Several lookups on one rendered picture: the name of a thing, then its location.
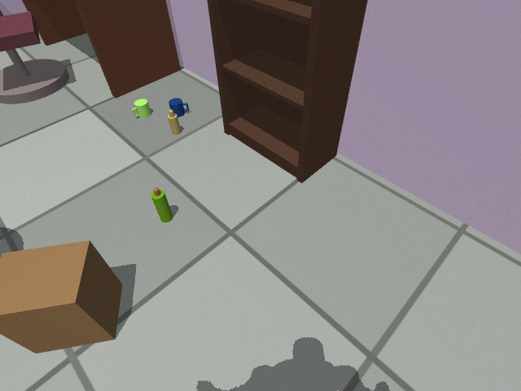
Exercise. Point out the office chair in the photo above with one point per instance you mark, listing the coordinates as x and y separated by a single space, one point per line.
30 80

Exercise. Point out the bookshelf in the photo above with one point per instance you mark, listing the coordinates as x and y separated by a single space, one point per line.
284 70

